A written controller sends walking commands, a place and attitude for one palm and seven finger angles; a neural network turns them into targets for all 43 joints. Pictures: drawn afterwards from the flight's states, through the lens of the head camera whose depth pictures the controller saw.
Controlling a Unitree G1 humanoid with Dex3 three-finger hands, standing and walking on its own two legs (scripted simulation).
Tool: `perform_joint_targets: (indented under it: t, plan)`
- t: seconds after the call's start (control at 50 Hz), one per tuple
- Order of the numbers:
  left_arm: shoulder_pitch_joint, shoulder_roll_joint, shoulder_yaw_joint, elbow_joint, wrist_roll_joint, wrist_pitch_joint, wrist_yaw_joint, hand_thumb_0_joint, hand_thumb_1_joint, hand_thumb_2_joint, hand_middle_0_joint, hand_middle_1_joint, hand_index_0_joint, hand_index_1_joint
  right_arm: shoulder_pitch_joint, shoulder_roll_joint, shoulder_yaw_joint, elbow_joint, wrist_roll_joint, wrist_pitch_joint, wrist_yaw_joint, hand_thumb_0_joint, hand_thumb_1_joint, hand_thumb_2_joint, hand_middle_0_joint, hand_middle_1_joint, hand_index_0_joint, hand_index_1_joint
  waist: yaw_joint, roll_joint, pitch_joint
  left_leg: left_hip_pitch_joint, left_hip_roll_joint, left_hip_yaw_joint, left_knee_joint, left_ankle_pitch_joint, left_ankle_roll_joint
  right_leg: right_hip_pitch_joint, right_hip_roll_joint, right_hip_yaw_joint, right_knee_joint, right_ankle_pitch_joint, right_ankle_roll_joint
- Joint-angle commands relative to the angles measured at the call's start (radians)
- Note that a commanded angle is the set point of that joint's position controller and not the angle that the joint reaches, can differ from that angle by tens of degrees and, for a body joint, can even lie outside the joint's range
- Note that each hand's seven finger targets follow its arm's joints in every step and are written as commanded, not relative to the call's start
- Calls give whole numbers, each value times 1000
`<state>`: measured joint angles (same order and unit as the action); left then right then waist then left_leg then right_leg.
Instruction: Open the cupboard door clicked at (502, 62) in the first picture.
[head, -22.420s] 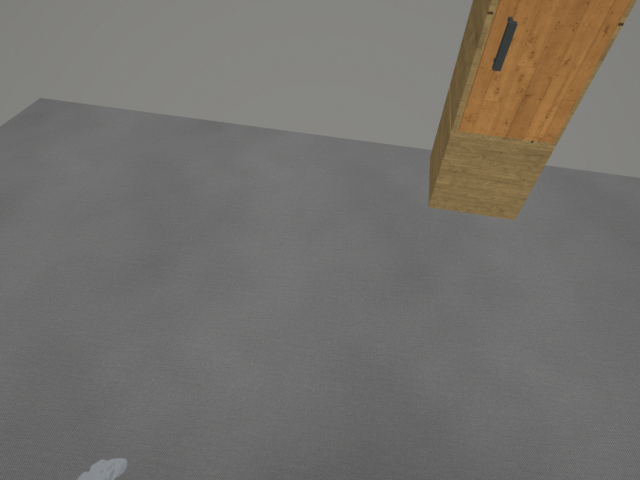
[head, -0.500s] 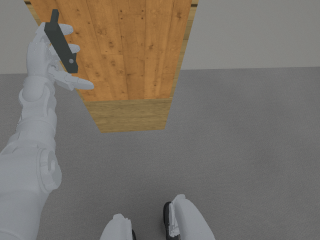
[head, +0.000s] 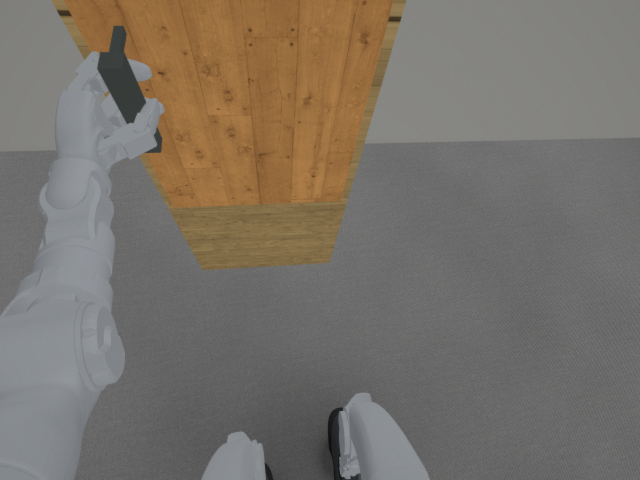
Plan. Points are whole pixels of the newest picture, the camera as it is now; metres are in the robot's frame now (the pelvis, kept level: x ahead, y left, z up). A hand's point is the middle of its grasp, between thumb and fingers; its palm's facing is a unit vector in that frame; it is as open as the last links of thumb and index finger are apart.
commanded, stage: close the thumb around the handle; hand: left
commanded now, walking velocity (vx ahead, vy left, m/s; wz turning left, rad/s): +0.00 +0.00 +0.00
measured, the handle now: (136, 94) +0.58 +0.17 +0.06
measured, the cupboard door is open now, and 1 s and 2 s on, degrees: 0 32 47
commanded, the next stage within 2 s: pull the door open along its arc in 0.12 s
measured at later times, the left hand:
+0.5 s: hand (151, 145) +0.50 +0.14 +0.07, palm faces -0.04 -1.00 -0.01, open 6.1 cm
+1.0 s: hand (228, 237) +0.37 +0.06 +0.07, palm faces +0.39 -0.92 +0.01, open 6.3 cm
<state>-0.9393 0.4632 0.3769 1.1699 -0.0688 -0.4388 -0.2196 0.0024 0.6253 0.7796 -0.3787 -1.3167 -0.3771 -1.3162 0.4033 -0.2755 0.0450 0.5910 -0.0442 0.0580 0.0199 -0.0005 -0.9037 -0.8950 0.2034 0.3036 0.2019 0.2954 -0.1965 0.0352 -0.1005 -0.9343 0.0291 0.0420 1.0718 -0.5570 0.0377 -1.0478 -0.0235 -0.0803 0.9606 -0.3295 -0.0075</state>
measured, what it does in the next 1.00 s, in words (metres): stands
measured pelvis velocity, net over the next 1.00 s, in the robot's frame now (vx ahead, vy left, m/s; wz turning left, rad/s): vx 0.02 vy -0.01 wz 0.03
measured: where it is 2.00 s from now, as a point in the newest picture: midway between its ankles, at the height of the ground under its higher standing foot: outside the picture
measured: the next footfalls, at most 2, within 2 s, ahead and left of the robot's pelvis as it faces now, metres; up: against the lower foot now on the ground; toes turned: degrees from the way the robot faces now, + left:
none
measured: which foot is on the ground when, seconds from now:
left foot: down 0.00-1.00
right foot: down 0.00-1.00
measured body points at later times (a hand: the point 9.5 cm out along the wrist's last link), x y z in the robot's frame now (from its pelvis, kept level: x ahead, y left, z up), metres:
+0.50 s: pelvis +0.01 +0.00 +0.01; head +0.14 +0.00 +0.44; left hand +0.49 +0.20 +0.07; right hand +0.01 -0.26 -0.11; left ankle -0.04 +0.09 -0.66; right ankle +0.06 -0.12 -0.66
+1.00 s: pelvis +0.02 -0.01 +0.02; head +0.10 -0.02 +0.46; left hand +0.35 +0.11 +0.07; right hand +0.19 -0.23 -0.09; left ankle -0.04 +0.09 -0.66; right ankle +0.06 -0.12 -0.66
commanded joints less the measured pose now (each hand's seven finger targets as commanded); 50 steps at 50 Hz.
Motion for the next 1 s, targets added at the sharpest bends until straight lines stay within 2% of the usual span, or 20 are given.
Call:
perform_joint_targets:
  t: [0.0, 0.04, 0.08, 0.12, 0.2, 0.22, 0.26, 0.34, 0.4, 0.44, 0.52, 0.6, 0.62, 0.64, 0.66, 0.7, 0.82, 0.86, 0.9, 0.98]
  plan:
    - [-434, 203, 0, -225, -11, -75, 3, 0, 900, 900, -400, -1350, -400, -1350, 189, -175, -72, -39, 4, -3, -7, 0, -900, -900, 200, 300, 200, 300, -8, 114, -520, 245, -12, -97, -137, 534, -39, 385, 49, 40, -45, 319, -17]
    - [-429, 225, 30, -214, -18, -68, 17, 0, 900, 900, -400, -1350, -400, -1350, 189, -177, -72, -40, 2, 1, -8, 0, -900, -900, 200, 300, 200, 300, -6, 87, -518, 224, -14, -93, -137, 522, -37, 402, 50, 41, -45, 323, -15]
    - [-441, 202, 4, -233, -7, -74, 23, 0, 900, 900, -400, -1350, -400, -1350, 186, -171, -70, -40, 1, -1, -5, 0, -900, -900, 200, 300, 200, 300, -4, 135, -524, 246, -14, -95, -136, 556, -43, 388, 48, 39, -39, 331, -18]
    - [-402, 216, 24, -196, -5, -71, 31, 0, 900, 900, -400, -1350, -400, -1350, 187, -173, -71, -41, 2, 1, -3, 0, -900, -900, 200, 300, 200, 300, -3, 60, -494, 202, -16, -88, -136, 513, -35, 410, 51, 43, -46, 326, -16]
    - [-406, 246, 38, -186, 4, -71, 25, 0, 900, 900, -400, -1350, -400, -1350, 179, -172, -65, -48, 4, 3, -7, 0, -900, -900, 200, 300, 200, 300, 4, 77, -487, 158, -22, -80, -142, 462, -30, 433, 47, 51, -44, 313, -18]
    - [-429, 171, -17, -223, -6, -73, 22, 0, 900, 900, -400, -1350, -400, -1350, 176, -166, -69, -50, 4, 0, -5, 0, -900, -900, 200, 300, 200, 300, -14, 73, -499, 181, -22, -81, -143, 470, -28, 426, 47, 49, -47, 321, -14]
    - [-386, 175, -4, -239, -13, -80, 21, 0, 900, 900, -400, -1350, -400, -1350, 177, -170, -73, -58, 4, -3, -4, 0, -900, -900, 200, 300, 200, 300, 10, 107, -534, 231, -19, -88, -144, 517, -38, 415, 48, 41, -41, 319, -21]
    - [-266, 155, -4, -286, -30, -74, 14, 0, 900, 900, -400, -1350, -400, -1350, 163, -167, -77, -72, 10, 1, 4, 0, -900, -900, 200, 300, 200, 300, 36, 57, -546, 220, -20, -76, -157, 529, -35, 477, 49, 44, -50, 356, -18]
    - [-151, 148, 2, -366, -43, -70, 13, 0, 900, 900, -400, -1350, -400, -1350, 155, -162, -83, -94, 18, 4, 8, 0, -900, -900, 200, 300, 200, 300, 70, 73, -573, 241, -18, -70, -176, 590, -37, 529, 47, 49, -55, 405, -22]
    - [-53, 102, -22, -410, -59, -58, 11, 0, 900, 900, -400, -1350, -400, -1350, 136, -154, -86, -107, 27, 3, 12, 0, -900, -900, 200, 300, 200, 300, 79, 26, -528, 211, -20, -54, -195, 569, -29, 566, 46, 52, -73, 422, -22]
    - [137, 48, -48, -561, -79, -50, 23, 0, 900, 900, -400, -1350, -400, -1350, 99, -141, -92, -142, 36, -5, 20, 0, -900, -900, 200, 300, 200, 300, 122, 13, -511, 195, -24, -34, -234, 556, -23, 638, 38, 59, -88, 449, -25]
    - [299, -43, -107, -676, -92, -41, 46, 0, 900, 900, -400, -1350, -400, -1350, 60, -129, -97, -154, 44, -20, 24, 0, -900, -900, 200, 300, 200, 300, 134, -5, -451, 212, -23, -22, -256, 556, -27, 642, 33, 54, -103, 447, -24]
    - [302, -86, 11, -746, -158, -47, 189, 0, 900, 900, -400, -1350, -400, -1350, 15, -104, -99, -164, 41, -31, 27, 0, -900, -900, 200, 300, 200, 300, 191, -7, -435, 205, -29, -25, -264, 527, -46, 630, 42, 32, -120, 406, -24]
    - [369, -184, -81, -756, -132, -45, 261, 0, 900, 900, -400, -1350, -400, -1350, 0, -98, -97, -164, 33, -44, 36, 0, -900, -900, 200, 300, 200, 300, 173, 8, -410, 221, -31, -20, -267, 504, -53, 604, 42, 26, -124, 373, -23]
    - [392, -209, -94, -778, -115, -49, 325, 0, 900, 900, -400, -1350, -400, -1350, -5, -96, -98, -162, 27, -55, 40, 0, -900, -900, 200, 300, 200, 300, 169, -65, -393, 207, -29, -26, -267, 491, -51, 604, 41, 16, -126, 366, -24]
    - [447, -284, -150, -833, -61, -57, 439, 0, 900, 900, -400, -1350, -400, -1350, -22, -82, -102, -153, 12, -66, 50, 0, -900, -900, 200, 300, 200, 300, 177, -30, -404, 236, -29, -19, -265, 510, -59, 604, 34, 17, -119, 378, -26]
    - [472, -504, -352, -933, 129, -38, 749, 0, 900, 900, -400, -1350, -400, -1350, -106, -47, -103, -142, -28, -80, 54, 0, -900, -900, 200, 300, 200, 300, 175, -44, -385, 270, -28, -29, -260, 496, -62, 574, 23, 7, -108, 335, -30]
    - [483, -559, -439, -958, 187, -22, 793, 0, 900, 900, -400, -1350, -400, -1350, -120, -40, -108, -140, -40, -79, 46, 0, -900, -900, 200, 300, 200, 300, 158, -90, -389, 281, -26, -27, -253, 491, -53, 580, 24, 10, -119, 345, -29]
    - [518, -605, -509, -983, 228, -4, 808, 0, 900, 900, -400, -1350, -400, -1350, -139, -27, -108, -138, -46, -77, 39, 0, -900, -900, 200, 300, 200, 300, 165, -77, -407, 296, -27, -20, -251, 498, -52, 595, 17, 16, -115, 366, -31]
    - [595, -683, -612, -1041, 238, 24, 801, 0, 900, 900, -400, -1350, -400, -1350, -188, -9, -101, -147, -41, -78, 24, 0, -900, -900, 200, 300, 200, 300, 166, -119, -391, 303, -30, -23, -256, 468, -45, 625, 10, 20, -132, 365, -32]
